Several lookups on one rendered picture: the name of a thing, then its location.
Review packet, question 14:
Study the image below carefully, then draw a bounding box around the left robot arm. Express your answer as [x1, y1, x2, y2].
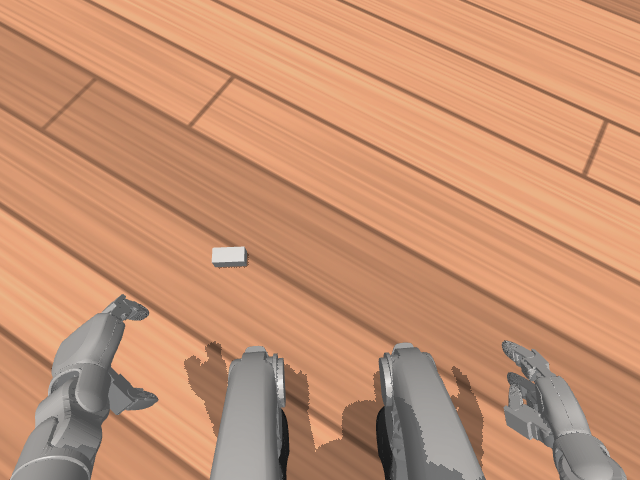
[10, 363, 111, 480]

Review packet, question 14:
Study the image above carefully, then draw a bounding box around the right robot hand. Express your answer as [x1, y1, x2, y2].
[502, 341, 592, 450]

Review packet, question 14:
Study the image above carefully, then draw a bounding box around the right robot arm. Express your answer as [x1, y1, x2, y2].
[553, 433, 627, 480]

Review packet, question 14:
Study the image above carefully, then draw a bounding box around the left robot hand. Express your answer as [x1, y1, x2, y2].
[51, 294, 158, 415]

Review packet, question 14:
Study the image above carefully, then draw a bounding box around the right robot foot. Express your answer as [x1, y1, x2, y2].
[376, 406, 393, 480]

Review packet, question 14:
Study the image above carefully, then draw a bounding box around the small box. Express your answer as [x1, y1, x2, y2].
[212, 246, 247, 267]

